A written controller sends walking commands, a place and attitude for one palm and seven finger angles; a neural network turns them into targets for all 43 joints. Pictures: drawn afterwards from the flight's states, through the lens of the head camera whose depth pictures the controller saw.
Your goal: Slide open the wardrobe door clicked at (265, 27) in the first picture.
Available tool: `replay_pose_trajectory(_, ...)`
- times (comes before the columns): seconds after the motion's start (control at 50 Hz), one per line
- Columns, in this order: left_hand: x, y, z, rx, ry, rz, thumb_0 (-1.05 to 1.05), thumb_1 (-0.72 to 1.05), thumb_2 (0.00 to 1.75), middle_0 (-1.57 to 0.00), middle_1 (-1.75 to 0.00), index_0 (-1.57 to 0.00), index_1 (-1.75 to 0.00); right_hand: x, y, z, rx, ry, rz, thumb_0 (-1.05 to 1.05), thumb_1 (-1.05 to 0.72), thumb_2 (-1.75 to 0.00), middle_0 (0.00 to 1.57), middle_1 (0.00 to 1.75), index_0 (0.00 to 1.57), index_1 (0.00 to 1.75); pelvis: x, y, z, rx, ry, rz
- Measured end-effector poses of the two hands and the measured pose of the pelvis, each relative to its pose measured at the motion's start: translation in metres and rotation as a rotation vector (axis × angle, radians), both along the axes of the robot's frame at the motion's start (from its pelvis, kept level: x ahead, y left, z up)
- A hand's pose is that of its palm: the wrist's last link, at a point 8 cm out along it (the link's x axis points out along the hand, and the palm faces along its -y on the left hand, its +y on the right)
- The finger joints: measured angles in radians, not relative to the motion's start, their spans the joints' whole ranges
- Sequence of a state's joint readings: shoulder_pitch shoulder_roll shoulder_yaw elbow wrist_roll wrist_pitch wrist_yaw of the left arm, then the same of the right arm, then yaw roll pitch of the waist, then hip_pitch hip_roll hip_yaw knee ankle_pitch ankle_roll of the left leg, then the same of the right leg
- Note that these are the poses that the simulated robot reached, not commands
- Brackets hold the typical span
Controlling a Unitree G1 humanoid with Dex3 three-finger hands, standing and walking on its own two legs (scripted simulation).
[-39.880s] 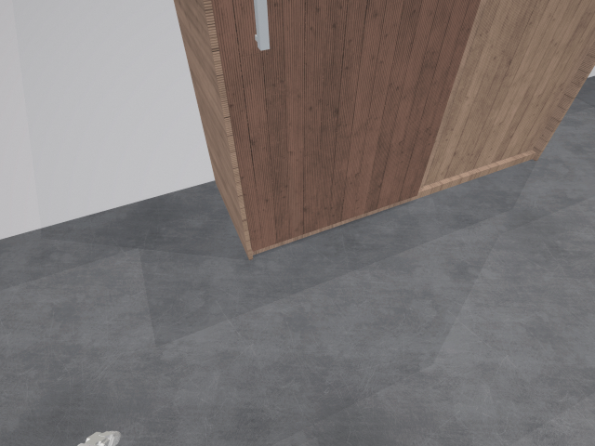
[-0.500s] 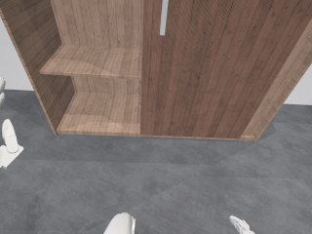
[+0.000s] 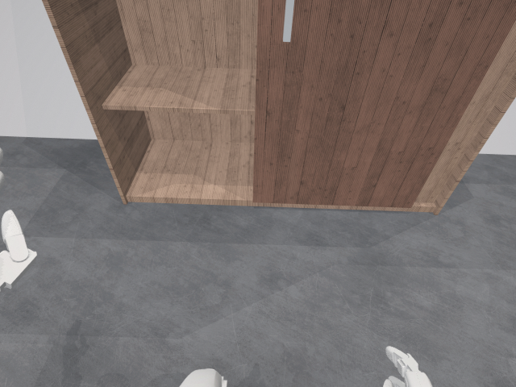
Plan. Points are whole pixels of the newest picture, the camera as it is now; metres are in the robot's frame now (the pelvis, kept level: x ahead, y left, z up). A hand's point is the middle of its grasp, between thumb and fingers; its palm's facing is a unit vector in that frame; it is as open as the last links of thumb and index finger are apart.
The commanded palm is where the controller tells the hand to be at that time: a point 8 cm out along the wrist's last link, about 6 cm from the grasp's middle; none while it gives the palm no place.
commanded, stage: stop stepping back and stand still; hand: left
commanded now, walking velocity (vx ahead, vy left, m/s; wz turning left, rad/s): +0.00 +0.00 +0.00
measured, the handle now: (288, 13) +1.13 +0.04 +0.19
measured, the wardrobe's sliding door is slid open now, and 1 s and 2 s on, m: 0.67 0.67 0.67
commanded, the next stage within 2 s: let the arm hang, fingers relaxed in 1.20 s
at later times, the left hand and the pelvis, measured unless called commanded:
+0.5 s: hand (10, 285) +0.16 +0.29 +0.17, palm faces +0.47 -0.77 -0.43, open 7.4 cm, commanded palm +0.11 +0.33 +0.18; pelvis -0.03 +0.03 +0.00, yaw +0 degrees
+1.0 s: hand (20, 259) +0.20 +0.31 +0.16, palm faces +0.44 -0.79 -0.42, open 7.4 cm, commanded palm +0.14 +0.34 +0.18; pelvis +0.00 +0.05 +0.01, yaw -1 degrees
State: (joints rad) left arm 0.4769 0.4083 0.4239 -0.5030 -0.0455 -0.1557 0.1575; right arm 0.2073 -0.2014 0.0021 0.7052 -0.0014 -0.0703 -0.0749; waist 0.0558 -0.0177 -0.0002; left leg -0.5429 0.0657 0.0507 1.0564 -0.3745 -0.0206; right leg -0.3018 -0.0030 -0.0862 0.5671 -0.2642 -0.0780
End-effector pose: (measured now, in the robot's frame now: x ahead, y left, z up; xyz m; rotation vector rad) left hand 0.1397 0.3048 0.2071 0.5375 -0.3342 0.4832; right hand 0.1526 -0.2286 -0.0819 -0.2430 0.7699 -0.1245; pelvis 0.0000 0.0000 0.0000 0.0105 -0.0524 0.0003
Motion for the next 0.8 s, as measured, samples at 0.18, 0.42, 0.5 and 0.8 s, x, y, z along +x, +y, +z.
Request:
replay_pose_trajectory(0.18, -0.003, 0.014, -0.023, -0.049, 0.030, -0.022, 0.01, 0.89, 0.90, -0.21, -0.30, -0.21, -0.30, -0.028, 0.005, 0.005, -0.039, -0.070, -0.042, 0.01, -0.91, -0.90, 0.20, 0.30, 0.20, 0.30, -0.023, 0.019, -0.007, -0.004, -0.026, 0.005)
replay_pose_trajectory(0.42, -0.023, 0.012, -0.015, 0.003, 0.071, -0.021, 0.01, 0.89, 0.90, -0.21, -0.30, -0.21, -0.30, -0.046, 0.020, -0.011, 0.030, 0.002, -0.007, 0.01, -0.91, -0.90, 0.20, 0.30, 0.20, 0.30, -0.033, 0.021, -0.003, -0.013, 0.005, -0.001)
replay_pose_trajectory(0.5, -0.020, 0.022, -0.025, -0.035, 0.094, -0.011, 0.01, 0.89, 0.90, -0.21, -0.30, -0.21, -0.30, -0.047, 0.023, -0.007, 0.010, 0.004, -0.022, 0.01, -0.91, -0.90, 0.20, 0.30, 0.20, 0.30, -0.034, 0.028, -0.001, -0.016, 0.001, -0.004)
replay_pose_trajectory(0.8, 0.003, 0.032, -0.030, -0.060, 0.123, -0.031, 0.01, 0.89, 0.90, -0.21, -0.30, -0.21, -0.30, -0.010, 0.042, 0.012, 0.006, -0.055, 0.007, 0.01, -0.91, -0.90, 0.20, 0.30, 0.20, 0.30, -0.015, 0.040, 0.005, -0.023, 0.031, -0.012)
